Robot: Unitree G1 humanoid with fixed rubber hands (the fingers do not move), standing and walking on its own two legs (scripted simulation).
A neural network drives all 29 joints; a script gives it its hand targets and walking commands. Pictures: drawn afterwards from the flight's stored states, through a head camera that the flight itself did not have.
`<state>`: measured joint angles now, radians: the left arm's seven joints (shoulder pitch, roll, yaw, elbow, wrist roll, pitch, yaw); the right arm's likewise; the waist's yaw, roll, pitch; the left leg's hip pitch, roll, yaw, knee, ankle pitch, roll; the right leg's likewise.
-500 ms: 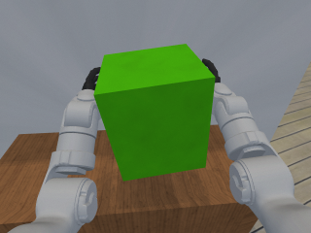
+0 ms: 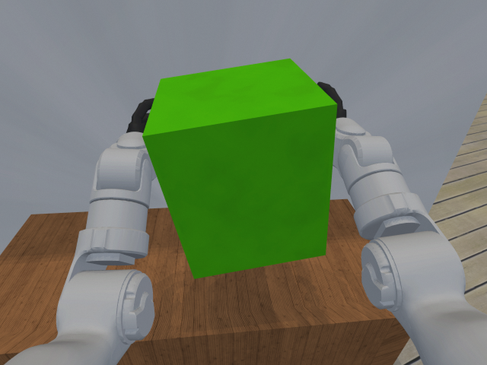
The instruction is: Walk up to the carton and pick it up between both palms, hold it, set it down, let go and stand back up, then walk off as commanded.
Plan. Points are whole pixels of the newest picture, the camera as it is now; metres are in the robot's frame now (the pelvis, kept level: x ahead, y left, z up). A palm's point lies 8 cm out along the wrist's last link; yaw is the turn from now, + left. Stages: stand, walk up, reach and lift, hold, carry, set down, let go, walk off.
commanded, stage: hold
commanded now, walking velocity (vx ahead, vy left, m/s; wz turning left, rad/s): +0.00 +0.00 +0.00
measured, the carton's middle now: (242, 166) +0.37 +0.00 +0.24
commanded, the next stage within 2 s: none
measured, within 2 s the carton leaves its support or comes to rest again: neither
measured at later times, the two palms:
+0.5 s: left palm (138, 137) +0.36 +0.15 +0.29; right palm (338, 121) +0.38 -0.15 +0.31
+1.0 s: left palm (136, 133) +0.36 +0.15 +0.30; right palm (340, 116) +0.38 -0.15 +0.32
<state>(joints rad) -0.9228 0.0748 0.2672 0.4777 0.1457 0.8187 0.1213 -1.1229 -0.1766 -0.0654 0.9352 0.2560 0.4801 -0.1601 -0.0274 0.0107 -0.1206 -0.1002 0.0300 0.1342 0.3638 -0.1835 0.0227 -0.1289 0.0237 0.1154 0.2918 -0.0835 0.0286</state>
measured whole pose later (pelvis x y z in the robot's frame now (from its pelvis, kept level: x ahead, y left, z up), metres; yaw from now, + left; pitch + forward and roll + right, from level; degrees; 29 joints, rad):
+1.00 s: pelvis +0.00 +0.00 +0.00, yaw +0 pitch -5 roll +0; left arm -0.95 0.08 0.29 0.48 0.15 0.87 0.10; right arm -1.16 -0.19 -0.05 0.91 0.29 0.58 -0.19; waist -0.03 0.02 -0.16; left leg -0.10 0.03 0.13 0.36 -0.18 0.02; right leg -0.13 0.02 0.12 0.29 -0.08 0.03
